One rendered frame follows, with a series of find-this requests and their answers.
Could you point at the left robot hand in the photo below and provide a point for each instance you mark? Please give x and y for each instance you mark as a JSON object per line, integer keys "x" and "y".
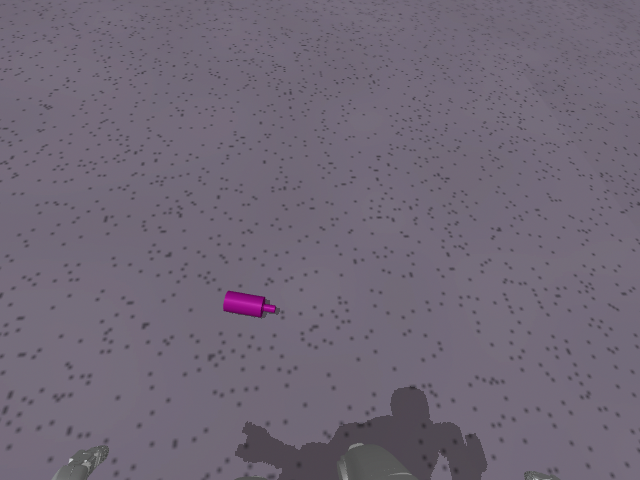
{"x": 82, "y": 464}

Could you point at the bottle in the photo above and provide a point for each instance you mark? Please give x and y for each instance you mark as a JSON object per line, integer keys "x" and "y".
{"x": 246, "y": 304}

